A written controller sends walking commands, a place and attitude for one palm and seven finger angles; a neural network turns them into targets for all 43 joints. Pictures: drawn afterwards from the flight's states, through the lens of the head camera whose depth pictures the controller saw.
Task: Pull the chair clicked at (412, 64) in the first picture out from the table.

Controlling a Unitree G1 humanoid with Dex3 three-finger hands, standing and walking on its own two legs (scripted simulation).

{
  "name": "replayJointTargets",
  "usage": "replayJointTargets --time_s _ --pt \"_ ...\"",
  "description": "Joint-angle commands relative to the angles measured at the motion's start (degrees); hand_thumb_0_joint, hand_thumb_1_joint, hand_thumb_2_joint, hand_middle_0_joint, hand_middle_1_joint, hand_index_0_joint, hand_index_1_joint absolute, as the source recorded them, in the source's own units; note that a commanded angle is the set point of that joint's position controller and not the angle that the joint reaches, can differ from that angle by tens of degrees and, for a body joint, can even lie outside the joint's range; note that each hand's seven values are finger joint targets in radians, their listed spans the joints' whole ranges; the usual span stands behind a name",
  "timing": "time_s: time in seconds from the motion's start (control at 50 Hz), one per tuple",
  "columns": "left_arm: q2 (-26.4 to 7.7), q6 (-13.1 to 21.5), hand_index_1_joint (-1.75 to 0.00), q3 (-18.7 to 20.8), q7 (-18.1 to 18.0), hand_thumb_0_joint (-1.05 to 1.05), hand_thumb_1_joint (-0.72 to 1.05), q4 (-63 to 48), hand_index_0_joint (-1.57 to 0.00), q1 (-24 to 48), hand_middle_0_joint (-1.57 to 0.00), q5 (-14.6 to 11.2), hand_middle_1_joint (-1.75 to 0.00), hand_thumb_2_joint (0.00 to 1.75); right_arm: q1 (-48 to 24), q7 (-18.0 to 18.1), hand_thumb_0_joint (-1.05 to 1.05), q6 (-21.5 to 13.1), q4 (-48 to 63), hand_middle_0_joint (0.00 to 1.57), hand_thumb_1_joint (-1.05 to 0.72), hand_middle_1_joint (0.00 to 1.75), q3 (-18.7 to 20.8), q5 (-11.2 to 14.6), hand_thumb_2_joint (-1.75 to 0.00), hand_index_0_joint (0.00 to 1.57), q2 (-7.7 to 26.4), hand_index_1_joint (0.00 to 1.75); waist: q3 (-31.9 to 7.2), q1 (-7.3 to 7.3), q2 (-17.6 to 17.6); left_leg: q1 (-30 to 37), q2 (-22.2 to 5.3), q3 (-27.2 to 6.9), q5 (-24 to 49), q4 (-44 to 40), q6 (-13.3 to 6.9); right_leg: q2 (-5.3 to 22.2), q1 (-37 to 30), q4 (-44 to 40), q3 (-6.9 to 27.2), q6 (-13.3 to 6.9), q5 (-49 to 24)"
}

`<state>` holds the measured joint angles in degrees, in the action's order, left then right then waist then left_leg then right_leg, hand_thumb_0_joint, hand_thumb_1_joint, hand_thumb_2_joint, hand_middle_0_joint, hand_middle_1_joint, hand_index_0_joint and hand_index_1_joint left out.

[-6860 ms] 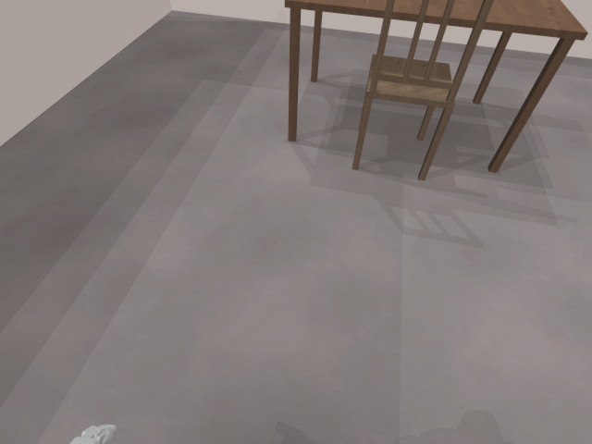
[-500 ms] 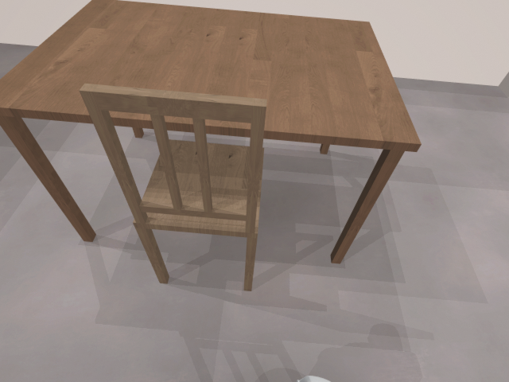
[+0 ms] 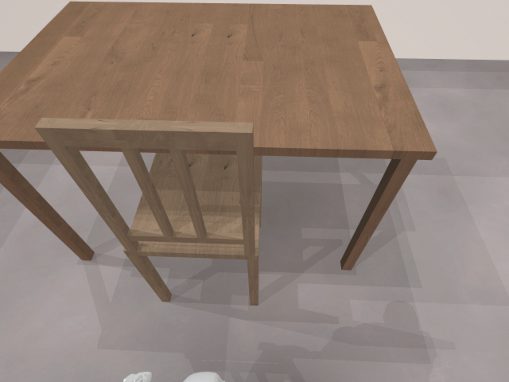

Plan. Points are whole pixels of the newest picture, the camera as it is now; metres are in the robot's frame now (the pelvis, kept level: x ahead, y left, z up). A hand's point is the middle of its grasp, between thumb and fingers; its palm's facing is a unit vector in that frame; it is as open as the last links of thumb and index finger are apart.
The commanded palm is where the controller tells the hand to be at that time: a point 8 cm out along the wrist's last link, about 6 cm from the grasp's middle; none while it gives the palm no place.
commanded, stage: come to a stop and stand still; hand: left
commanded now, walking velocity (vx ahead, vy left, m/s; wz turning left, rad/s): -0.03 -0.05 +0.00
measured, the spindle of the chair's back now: (152, 197) +0.48 +0.26 -0.07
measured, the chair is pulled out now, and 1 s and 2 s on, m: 0.00 0.00 0.00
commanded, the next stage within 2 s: look again from close up in 1.72 s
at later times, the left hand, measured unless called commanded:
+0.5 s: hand out of the picture -0.02 +0.22 -0.17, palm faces -0.02 -0.98 -0.19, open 7.4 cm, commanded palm none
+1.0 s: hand out of the picture -0.03 +0.13 -0.17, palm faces +0.02 -0.98 -0.18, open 7.3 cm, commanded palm none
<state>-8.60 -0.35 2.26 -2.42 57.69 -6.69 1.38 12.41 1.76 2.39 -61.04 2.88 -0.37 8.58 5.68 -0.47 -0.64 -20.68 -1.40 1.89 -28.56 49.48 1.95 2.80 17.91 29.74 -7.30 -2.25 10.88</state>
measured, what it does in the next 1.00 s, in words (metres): steps on the spot: left foot, then right foot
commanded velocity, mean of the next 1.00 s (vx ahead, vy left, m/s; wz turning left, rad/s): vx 0.01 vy -0.05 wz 0.00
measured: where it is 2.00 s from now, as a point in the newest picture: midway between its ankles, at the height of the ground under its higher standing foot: outside the picture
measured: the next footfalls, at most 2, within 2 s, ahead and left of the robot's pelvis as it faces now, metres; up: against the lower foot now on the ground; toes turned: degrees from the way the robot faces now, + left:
left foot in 0.12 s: +0.06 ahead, +0.12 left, +0.00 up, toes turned -1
right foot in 0.56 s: +0.03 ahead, -0.11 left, +0.00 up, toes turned -7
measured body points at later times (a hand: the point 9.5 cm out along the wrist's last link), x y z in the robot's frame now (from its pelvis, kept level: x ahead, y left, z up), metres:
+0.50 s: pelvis -0.02 +0.03 +0.01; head +0.01 +0.05 +0.46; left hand -0.01 +0.27 -0.16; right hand +0.00 -0.21 -0.14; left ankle +0.01 +0.14 -0.73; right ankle -0.08 -0.11 -0.70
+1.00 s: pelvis -0.02 -0.03 +0.01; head -0.01 -0.04 +0.46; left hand -0.03 +0.18 -0.15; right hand -0.07 -0.23 -0.16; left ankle +0.01 +0.14 -0.73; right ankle -0.07 -0.11 -0.73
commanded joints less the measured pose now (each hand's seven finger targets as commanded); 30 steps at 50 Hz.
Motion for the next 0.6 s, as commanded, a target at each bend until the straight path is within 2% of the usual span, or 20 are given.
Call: replayJointTargets --time_s 0.0,0.04,0.06,0.08,0.1,0.12,0.14,0.16,0.18,0.22,0.3,0.32,0.36,0.44,0.48,0.5,0.52,0.54,0.56,0.58 --pt "-11.21 -0.59 -0.3 2.66 -0.47 0.0 0.9 -2.92 -0.2 -3.11 -0.2 0.42 -0.3 0.9 6.89 -0.34 0.0 -0.16 2.08 0.2 -0.9 0.3 0.67 0.05 -0.9 0.2 2.53 0.3 -9.54 0.1 10.87 3.81 -0.25 0.4 4.48 -5.26 0.31 14.14 -4.96 -8.23 11.2 -8.16 -24.57" --pt "-10.56 -0.99 -0.3 2.59 -0.32 0.0 0.9 -3.02 -0.2 -2.33 -0.2 0.14 -0.3 0.9 9.35 -0.41 0.0 -0.81 1.67 0.2 -0.9 0.3 0.48 -0.03 -0.9 0.2 2.34 0.3 -9.36 -1.48 10.71 10.3 -0.1 1.5 13.09 -16.48 -0.11 11.48 -0.89 -6.33 9.84 -4.97 -11.89" --pt "-9.41 -1.25 -0.3 2.25 -0.1 0.0 0.9 -3.18 -0.2 -2.42 -0.2 -0.2 -0.3 0.9 10.57 -0.56 0.0 -1.4 1.26 0.2 -0.9 0.3 0.43 -0.1 -0.9 0.2 2.97 0.3 -8.76 -2.09 7.6 13.83 -1.03 0.82 17.34 -23.46 -0.56 9.07 1.85 -3.65 8.8 -2.6 -3.7" --pt "-6.65 -1.57 -0.3 1.55 0.28 0.0 0.9 -3.53 -0.2 -3.96 -0.2 -0.7 -0.3 0.9 9.55 -0.57 0.0 -2.1 2.03 0.2 -0.9 0.3 0.7 -0.58 -0.9 0.2 6.01 0.3 -6.81 -1.3 -3.49 12.37 -8.05 -8.29 16.17 -30.63 -2.9 3.77 6.04 2.33 6.07 0.36 7.57" --pt "-4.27 -1.72 -0.3 1.1 0.46 0.0 0.9 -4.06 -0.2 -4.93 -0.2 -0.97 -0.3 0.9 6.5 -0.4 0.0 -2.49 4.33 0.2 -0.9 0.3 1.0 -1.21 -0.9 0.2 9.58 0.3 -4.05 -0.61 -14.45 4.19 -18.16 -20.66 14.54 -38.73 -7.44 -1.04 6.15 9.55 3.15 2.98 15.93" --pt "-5.85 -2.39 -0.3 1.29 0.41 0.0 0.9 -3.51 -0.2 -5.33 -0.2 -0.38 -0.3 0.9 2.64 -0.05 0.0 -2.54 5.33 0.2 -0.9 0.3 0.95 -1.32 -0.9 0.2 10.78 0.3 -2.75 -0.16 -14.41 -2.47 -20.99 -24.57 6.05 -42.58 -10.15 -1.33 3.41 17.31 7.2 2.93 19.21" --pt "-6.45 -2.64 -0.3 1.64 0.77 0.0 0.9 -2.38 -0.2 -5.04 -0.2 -0.04 -0.3 0.9 0.02 0.47 0.0 -2.53 5.49 0.2 -0.9 0.3 0.77 -1.5 -0.9 0.2 10.5 0.3 -0.98 0.47 -11.18 -3.57 -18.85 -22.51 1.73 -43.34 -10.07 -1.01 3.73 21.88 9.78 2.8 16.24" --pt "-6.65 -2.49 -0.3 1.9 1.28 0.0 0.9 -0.99 -0.2 -6.94 -0.2 0.04 -0.3 0.9 -2.32 0.68 0.0 -2.53 5.53 0.2 -0.9 0.3 0.3 -1.46 -0.9 0.2 9.67 0.3 -0.36 1.88 -9.23 -1.8 -16.46 -18.6 1.86 -42.22 -9.43 -1.18 5.27 24.62 10.26 2.98 13.17" --pt "-6.74 -2.18 -0.3 1.89 1.62 0.0 0.9 0.27 -0.2 -8.84 -0.2 0.0 -0.3 0.9 -2.88 0.79 0.0 -2.73 5.54 0.2 -0.9 0.3 0.06 -1.29 -0.9 0.2 9.01 0.3 -1.8 2.09 -7.59 2.31 -14.69 -15.09 5.65 -40.72 -8.98 -1.33 6.62 25.58 9.98 3.39 11.6" --pt "-6.94 -1.83 -0.3 1.77 1.97 0.0 0.9 1.27 -0.2 -9.2 -0.2 -0.11 -0.3 0.9 -0.63 1.13 0.0 -3.11 4.5 0.2 -0.9 0.3 0.1 -0.86 -0.9 0.2 8.36 0.3 -3.21 0.97 -5.03 8.67 -13.94 -11.68 15.45 -38.88 -8.96 -1.04 8.29 25.38 9.5 4.1 9.81" --pt "-6.4 -1.98 -0.3 1.16 1.81 0.0 0.9 1.06 -0.2 -7.94 -0.2 -0.25 -0.3 0.9 4.78 1.56 0.0 -2.97 2.01 0.2 -0.9 0.3 0.63 -0.91 -0.9 0.2 9.73 0.3 -5.92 -1.41 -7.12 17.93 -15.41 -10.97 32.15 -35.47 -10.25 -0.58 8.45 20.62 8.31 4.93 13.29" --pt "-6.3 -1.99 -0.3 0.93 1.83 0.0 0.9 1.28 -0.2 -7.93 -0.2 -0.4 -0.3 0.9 4.5 1.59 0.0 -2.95 1.57 0.2 -0.9 0.3 0.66 -0.79 -0.9 0.2 9.83 0.3 -5.8 -1.35 -7.64 18.55 -15.78 -10.26 34.53 -34.81 -10.69 -0.34 7.75 18.63 7.82 4.95 14.27" --pt "-5.55 -2.22 -0.3 0.7 1.75 0.0 0.9 1.39 -0.2 -7.53 -0.2 -0.49 -0.3 0.9 5.48 1.5 0.0 -2.54 0.92 0.2 -0.9 0.3 1.08 -0.93 -0.9 0.2 10.61 0.3 -6.27 -2.18 -8.59 18.76 -15.7 -10.67 34.32 -34.37 -10.85 -0.54 5.62 15.69 6.97 4.76 16.12" --pt "-4.26 -1.7 -0.3 -0.02 1.51 0.0 0.9 2.74 -0.2 -8.45 -0.2 -0.72 -0.3 0.9 5.2 1.08 0.0 -2.35 -0.14 0.2 -0.9 0.3 1.21 -1.0 -0.9 0.2 10.6 0.3 -6.85 -1.98 -9.52 16.83 -14.36 -10.47 32.72 -33.58 -10.3 -0.94 0.48 6.59 5.79 3.87 15.16" --pt "-4.06 -1.17 -0.3 -0.21 1.18 0.0 0.9 4.36 -0.2 -12.03 -0.2 -0.82 -0.3 0.9 4.31 0.84 0.0 -2.33 -0.53 0.2 -0.9 0.3 1.31 -0.65 -0.9 0.2 10.25 0.3 -8.66 -0.33 -8.89 15.83 -12.7 -8.99 31.57 -31.14 -8.86 -1.24 -4.82 -2.4 4.36 3.6 7.84" --pt "-4.2 -0.72 -0.3 -0.23 0.97 0.0 0.9 5.31 -0.2 -14.11 -0.2 -0.74 -0.3 0.9 4.08 0.74 0.0 -2.37 -0.74 0.2 -0.9 0.3 1.15 -0.35 -0.9 0.2 9.54 0.3 -9.01 0.68 -7.15 13.68 -11.12 -7.36 29.21 -29.05 -7.17 -0.8 -8.92 -9.27 4.05 3.62 1.52" --pt "-6.04 -0.13 -0.3 -0.29 0.6 0.0 0.9 5.63 -0.2 -14.13 -0.2 -0.65 -0.3 0.9 4.62 0.39 0.0 -2.56 -1.02 0.2 -0.9 0.3 0.83 0.07 -0.9 0.2 7.41 0.3 -8.4 0.49 -2.75 9.66 -8.64 -5.5 25.76 -26.78 -4.82 1.62 -13.09 -13.24 7.56 2.89 -2.55" --pt "-7.45 0.36 -0.3 -0.36 0.33 0.0 0.9 5.76 -0.2 -12.85 -0.2 -0.64 -0.3 0.9 4.2 0.15 0.0 -2.6 -0.94 0.2 -0.9 0.3 0.26 0.37 -0.9 0.2 4.99 0.3 -6.09 -0.24 1.8 6.33 -5.68 -2.23 19.45 -25.29 -2.4 6.91 -12.39 -14.04 12.43 1.04 -3.43" --pt "-8.51 0.55 -0.3 -0.68 0.33 0.0 0.9 5.43 -0.2 -11.33 -0.2 -0.88 -0.3 0.9 3.67 -0.34 0.0 -2.52 -0.92 0.2 -0.9 0.3 -0.42 0.29 -0.9 0.2 3.51 0.3 -4.75 -0.72 2.35 7.44 -3.54 -0.94 15.44 -25.85 -1.3 9.67 -8.53 -14.4 13.39 -0.43 -1.86" --pt "-8.79 0.99 -0.3 -0.48 0.42 0.0 0.9 5.75 -0.2 -10.51 -0.2 -0.88 -0.3 0.9 2.75 -0.29 0.0 -1.91 -1.02 0.2 -0.9 0.3 -0.92 -0.3 -0.9 0.2 2.67 0.3 -2.38 -0.48 10.64 7.98 -2.18 0.12 14.08 -25.25 -0.73 8.82 -4.23 -16.11 15.14 -1.4 -0.05"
